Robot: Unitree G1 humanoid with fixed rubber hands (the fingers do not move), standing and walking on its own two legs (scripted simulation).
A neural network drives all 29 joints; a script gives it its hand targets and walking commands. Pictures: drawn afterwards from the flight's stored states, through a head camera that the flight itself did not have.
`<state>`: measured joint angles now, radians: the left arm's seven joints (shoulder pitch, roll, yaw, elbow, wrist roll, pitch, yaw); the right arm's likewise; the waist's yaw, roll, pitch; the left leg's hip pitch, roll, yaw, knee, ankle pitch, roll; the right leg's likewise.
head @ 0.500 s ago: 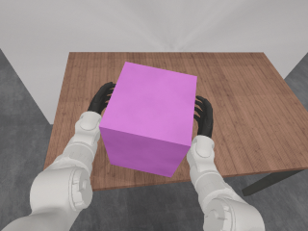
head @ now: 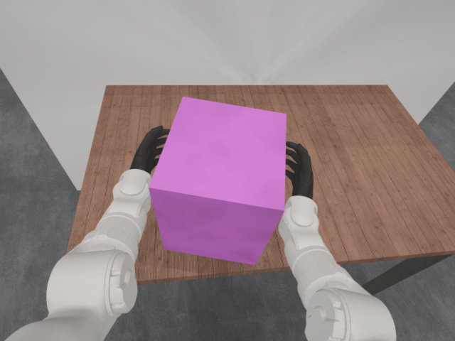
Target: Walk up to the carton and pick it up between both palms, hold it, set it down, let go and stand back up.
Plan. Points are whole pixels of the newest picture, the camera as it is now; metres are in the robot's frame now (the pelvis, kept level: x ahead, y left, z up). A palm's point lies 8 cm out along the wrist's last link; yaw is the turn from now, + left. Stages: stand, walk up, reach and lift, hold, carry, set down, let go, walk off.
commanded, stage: reach and lift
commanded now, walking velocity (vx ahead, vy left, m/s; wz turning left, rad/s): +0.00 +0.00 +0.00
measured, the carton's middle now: (221, 186) +0.42 +0.00 +0.00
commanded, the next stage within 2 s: hold in 1.96 s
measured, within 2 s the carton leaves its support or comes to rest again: neither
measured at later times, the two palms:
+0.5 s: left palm (129, 143) +0.38 +0.14 +0.17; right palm (333, 149) +0.35 -0.15 +0.18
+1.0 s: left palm (126, 120) +0.39 +0.14 +0.20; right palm (337, 127) +0.37 -0.15 +0.21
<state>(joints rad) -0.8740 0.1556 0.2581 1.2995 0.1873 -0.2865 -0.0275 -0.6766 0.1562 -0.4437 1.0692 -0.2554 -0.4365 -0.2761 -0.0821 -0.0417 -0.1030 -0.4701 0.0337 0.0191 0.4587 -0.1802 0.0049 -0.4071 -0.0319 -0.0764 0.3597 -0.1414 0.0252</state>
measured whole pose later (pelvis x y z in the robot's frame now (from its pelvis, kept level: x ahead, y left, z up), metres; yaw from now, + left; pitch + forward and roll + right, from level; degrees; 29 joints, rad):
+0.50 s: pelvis -0.03 -0.01 +0.00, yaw +0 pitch -2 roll -1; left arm -0.89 0.15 0.19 1.13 0.14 0.10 0.04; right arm -0.84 0.06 -0.30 1.02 -0.10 0.00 -0.23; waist -0.08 -0.04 -0.14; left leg -0.23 0.03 0.02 0.40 -0.14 0.00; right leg -0.19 -0.03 -0.08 0.34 -0.13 0.02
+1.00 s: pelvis -0.01 -0.01 +0.01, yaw +0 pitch -4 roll -1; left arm -0.85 0.11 0.25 0.82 0.23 0.38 0.01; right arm -0.87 0.01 -0.18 0.94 0.04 0.13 -0.23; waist -0.08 -0.04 -0.10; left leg -0.13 0.03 0.02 0.36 -0.16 -0.01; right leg -0.09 -0.03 -0.08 0.32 -0.15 0.02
